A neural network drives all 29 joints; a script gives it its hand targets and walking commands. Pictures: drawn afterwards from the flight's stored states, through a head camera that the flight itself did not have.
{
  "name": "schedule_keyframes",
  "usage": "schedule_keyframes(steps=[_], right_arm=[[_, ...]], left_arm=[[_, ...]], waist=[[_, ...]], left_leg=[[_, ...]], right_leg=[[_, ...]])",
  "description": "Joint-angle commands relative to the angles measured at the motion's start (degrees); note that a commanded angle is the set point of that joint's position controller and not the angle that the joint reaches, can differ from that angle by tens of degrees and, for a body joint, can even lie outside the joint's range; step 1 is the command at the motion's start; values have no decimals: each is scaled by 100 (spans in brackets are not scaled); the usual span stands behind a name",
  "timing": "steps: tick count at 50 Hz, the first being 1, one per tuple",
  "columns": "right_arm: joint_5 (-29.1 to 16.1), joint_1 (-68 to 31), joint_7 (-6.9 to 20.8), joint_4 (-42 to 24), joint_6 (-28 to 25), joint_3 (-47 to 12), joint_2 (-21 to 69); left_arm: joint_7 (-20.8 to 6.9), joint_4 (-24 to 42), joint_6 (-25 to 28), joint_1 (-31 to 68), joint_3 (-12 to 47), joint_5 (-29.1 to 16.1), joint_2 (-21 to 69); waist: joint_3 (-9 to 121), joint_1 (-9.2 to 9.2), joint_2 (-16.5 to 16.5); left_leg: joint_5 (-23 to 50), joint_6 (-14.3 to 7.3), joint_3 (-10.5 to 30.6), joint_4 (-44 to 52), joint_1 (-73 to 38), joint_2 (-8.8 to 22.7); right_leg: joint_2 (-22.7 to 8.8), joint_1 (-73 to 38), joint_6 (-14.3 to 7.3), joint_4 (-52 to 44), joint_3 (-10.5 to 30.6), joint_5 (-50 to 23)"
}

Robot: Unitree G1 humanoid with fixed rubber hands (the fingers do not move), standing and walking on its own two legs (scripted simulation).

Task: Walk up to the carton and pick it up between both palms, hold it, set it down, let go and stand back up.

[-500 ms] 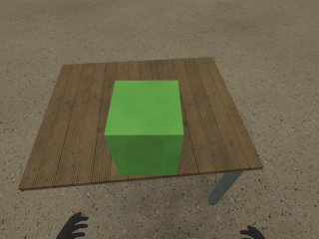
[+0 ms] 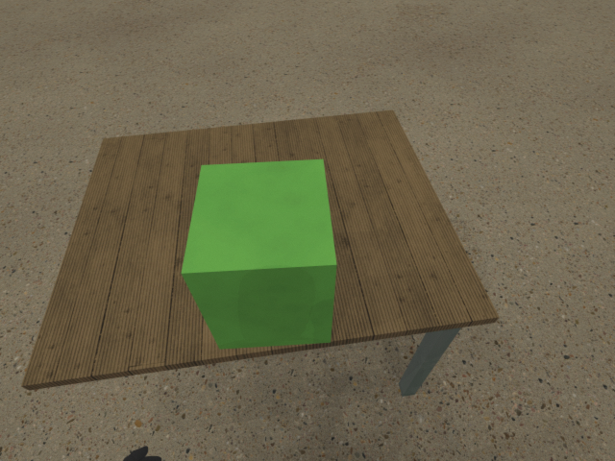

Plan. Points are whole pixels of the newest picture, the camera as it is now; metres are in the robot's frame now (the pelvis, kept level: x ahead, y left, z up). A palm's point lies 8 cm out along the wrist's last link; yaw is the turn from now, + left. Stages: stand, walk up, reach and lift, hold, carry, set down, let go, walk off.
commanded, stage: walk up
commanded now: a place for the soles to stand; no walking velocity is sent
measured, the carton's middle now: (269, 258) +0.44 +0.07 -0.05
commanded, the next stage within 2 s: reach and lift in 0.70 s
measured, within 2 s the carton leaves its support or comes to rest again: neither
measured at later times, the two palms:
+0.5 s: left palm out of the picture +0.13 +0.27 -0.10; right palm out of the picture +0.07 -0.25 -0.12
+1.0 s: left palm (125, 459) +0.15 +0.25 -0.10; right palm out of the picture +0.14 -0.25 -0.11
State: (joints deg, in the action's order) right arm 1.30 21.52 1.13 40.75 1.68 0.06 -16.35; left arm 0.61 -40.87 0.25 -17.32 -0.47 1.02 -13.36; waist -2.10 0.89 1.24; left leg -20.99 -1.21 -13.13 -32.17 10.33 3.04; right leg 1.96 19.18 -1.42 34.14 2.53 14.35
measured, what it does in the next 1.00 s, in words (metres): stands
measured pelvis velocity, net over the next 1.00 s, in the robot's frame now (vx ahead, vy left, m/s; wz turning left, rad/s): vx -0.04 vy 0.00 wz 0.08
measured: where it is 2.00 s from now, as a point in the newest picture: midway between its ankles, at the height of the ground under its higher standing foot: outside the picture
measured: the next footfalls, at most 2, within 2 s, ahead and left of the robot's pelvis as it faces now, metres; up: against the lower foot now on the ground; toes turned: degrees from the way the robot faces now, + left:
none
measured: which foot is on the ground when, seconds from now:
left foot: down 0.00-1.00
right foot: down 0.00-1.00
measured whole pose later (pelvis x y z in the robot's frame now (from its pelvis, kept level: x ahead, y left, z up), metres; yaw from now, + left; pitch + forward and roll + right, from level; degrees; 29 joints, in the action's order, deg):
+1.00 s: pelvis -0.04 +0.00 -0.03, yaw +5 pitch -1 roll -1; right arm -2.1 4.7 1.3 45.5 -11.5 5.1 -13.8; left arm -1.0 -22.5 -19.8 -2.7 -3.0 4.2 -13.5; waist -8.9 0.7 -0.1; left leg -25.5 -1.2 -6.2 -48.9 22.2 3.9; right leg 1.2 26.7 -1.7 44.9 -3.0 17.1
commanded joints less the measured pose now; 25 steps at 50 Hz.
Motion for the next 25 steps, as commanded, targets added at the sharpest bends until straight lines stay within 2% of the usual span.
schedule_keyframes(steps=[1, 5, 8, 11, 19, 21, 25], right_arm=[[10, 252, -23, -447, -173, 230, -785], [-17, 260, -48, -410, -201, 249, -915], [-27, 246, -62, -447, -145, 250, -945], [-24, 226, -69, -505, -73, 250, -946], [-13, 155, -63, -637, -9, 266, -943], [-18, 153, -64, -640, -17, 282, -971], [-50, 68, -70, -644, -14, 310, -1049]], left_arm=[[52, 597, 140, 2, -279, -4, -981], [55, 653, 160, -23, -235, -6, -866], [79, 679, 139, -65, -242, 1, -881], [103, 695, 103, -108, -264, -3, -947], [115, 734, 57, -42, -303, -20, -1078], [109, 752, 53, 30, -291, -26, -1043], [100, 784, 52, 146, -258, -38, -905]], waist=[[-88, 0, -427], [183, -14, -152], [314, -18, -50], [325, -21, -39], [216, -14, -264], [201, 12, -224], [141, 39, -17]], left_leg=[[126, -249, 1088, 685, -32, 499], [1104, -301, 996, 719, -152, 721], [1506, -322, 843, 544, -155, 752], [1455, -303, 786, 353, -99, 714], [1092, -205, 904, 80, -87, 582], [1156, -227, 937, 176, -166, 630], [1377, -369, 900, 508, -150, 896]], right_leg=[[-741, 394, -336, -1011, 1373, 268], [-499, -3, -216, -315, 792, -1212], [-485, -186, -239, -77, 722, -1609], [-526, -204, -315, -4, 853, -1631], [-618, 64, -481, -121, 1284, -1406], [-541, 140, -427, -37, 1173, -1412], [-297, 104, -198, 283, 681, -1365]])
